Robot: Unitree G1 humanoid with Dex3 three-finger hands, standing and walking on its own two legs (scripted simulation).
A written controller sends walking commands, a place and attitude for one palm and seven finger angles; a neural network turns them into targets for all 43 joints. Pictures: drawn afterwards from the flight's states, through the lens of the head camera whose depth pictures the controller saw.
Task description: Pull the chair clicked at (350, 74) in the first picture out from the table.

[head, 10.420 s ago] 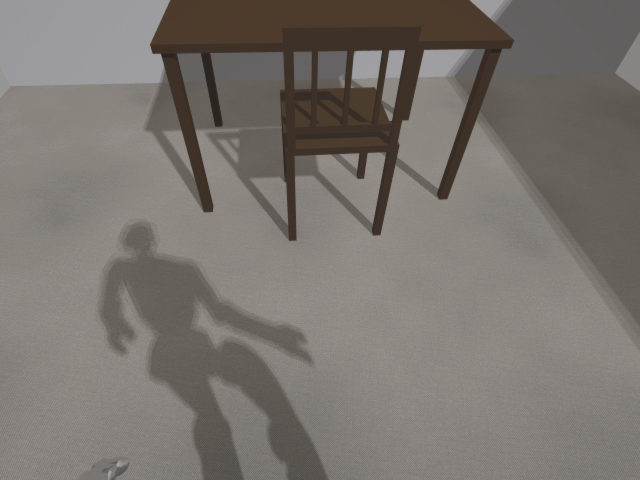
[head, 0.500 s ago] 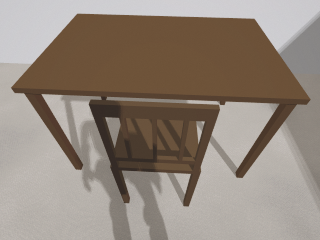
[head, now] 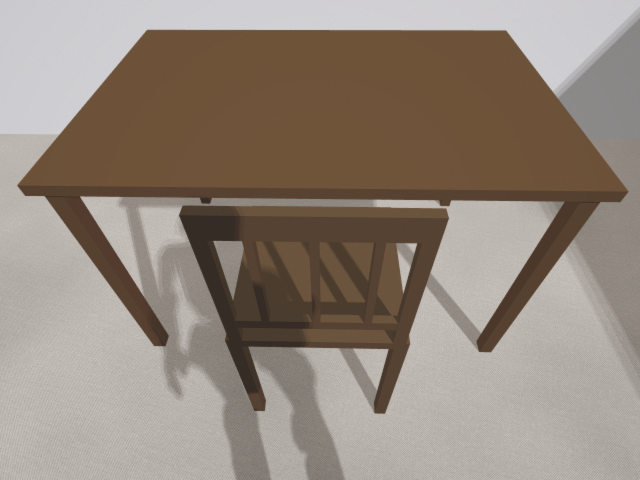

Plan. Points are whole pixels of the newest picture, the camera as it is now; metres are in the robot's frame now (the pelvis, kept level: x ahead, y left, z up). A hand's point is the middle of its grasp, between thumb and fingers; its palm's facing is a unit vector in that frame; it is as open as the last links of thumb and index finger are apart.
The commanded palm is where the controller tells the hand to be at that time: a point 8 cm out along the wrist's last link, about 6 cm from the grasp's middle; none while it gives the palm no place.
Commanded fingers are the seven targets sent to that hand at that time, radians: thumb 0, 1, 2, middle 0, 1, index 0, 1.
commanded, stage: look again from close up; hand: left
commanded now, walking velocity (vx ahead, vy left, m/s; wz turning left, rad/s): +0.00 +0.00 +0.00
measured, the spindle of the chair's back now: (315, 283) +0.45 +0.03 -0.09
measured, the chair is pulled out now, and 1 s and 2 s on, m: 0.00 0.00 0.00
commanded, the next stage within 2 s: raise the hand toward the chair's back in 1.22 s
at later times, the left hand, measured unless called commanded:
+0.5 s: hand out of the picture +0.00 +0.16 -0.17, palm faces +0.02 -0.98 -0.17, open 7.3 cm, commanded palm none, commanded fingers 0.00 0.90 0.90 -0.20 -0.30 -0.20 -0.30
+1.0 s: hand out of the picture -0.02 +0.16 -0.17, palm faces +0.02 -0.98 -0.17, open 7.3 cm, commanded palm none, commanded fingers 0.00 0.90 0.90 -0.20 -0.30 -0.20 -0.30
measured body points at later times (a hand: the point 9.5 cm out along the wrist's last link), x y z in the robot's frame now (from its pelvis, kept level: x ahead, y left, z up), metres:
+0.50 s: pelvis +0.01 +0.00 +0.00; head +0.02 +0.01 +0.45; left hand +0.00 +0.22 -0.16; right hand +0.02 -0.23 -0.15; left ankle -0.01 +0.09 -0.73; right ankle -0.04 -0.11 -0.73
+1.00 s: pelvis +0.00 -0.01 +0.01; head +0.01 +0.00 +0.46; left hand -0.02 +0.21 -0.16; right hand +0.00 -0.22 -0.15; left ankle -0.01 +0.09 -0.73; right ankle -0.04 -0.11 -0.73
